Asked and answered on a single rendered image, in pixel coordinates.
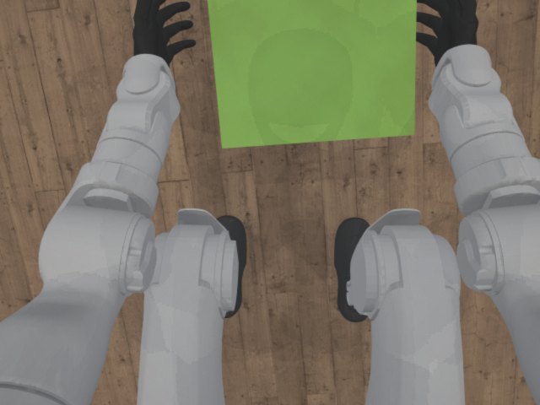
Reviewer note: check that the robot right hand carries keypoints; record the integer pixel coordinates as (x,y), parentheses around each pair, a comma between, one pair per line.
(457,26)

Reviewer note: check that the right robot forearm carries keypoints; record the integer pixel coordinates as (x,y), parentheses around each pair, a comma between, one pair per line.
(484,145)

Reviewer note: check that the robot left foot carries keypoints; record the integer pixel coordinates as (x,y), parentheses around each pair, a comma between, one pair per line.
(236,232)

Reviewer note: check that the right robot upper arm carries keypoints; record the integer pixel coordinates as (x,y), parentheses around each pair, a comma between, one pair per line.
(499,254)

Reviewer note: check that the right robot thigh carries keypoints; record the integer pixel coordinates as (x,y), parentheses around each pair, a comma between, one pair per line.
(416,355)

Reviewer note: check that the left robot upper arm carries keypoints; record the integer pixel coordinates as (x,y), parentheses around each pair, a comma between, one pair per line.
(52,350)

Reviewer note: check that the robot left hand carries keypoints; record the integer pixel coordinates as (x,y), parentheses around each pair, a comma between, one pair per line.
(149,35)

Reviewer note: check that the left robot forearm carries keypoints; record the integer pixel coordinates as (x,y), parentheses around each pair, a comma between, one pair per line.
(124,170)

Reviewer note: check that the carton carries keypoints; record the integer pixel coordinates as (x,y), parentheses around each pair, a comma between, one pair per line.
(303,71)

